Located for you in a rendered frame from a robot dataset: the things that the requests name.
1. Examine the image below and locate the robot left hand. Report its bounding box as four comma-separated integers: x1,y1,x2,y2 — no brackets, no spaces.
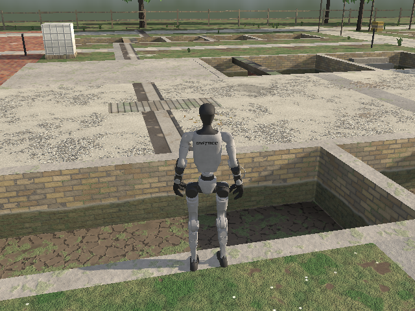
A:
173,182,187,197

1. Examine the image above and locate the robot left upper arm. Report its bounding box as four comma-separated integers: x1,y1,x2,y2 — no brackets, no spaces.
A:
177,132,194,168

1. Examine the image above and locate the robot right upper arm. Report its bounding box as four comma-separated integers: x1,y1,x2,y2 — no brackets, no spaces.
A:
221,132,238,168

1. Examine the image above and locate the robot right forearm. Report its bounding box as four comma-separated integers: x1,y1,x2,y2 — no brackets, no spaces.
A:
231,158,243,185

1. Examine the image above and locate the robot left forearm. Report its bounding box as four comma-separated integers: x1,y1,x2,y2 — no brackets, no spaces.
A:
174,158,185,184

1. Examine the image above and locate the robot right hand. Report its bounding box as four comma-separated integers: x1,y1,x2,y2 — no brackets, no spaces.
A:
230,183,244,200

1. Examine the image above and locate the robot right thigh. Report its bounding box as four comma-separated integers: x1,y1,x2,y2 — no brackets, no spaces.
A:
216,181,230,229

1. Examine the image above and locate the robot right foot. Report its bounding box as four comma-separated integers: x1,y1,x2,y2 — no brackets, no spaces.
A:
217,251,228,268

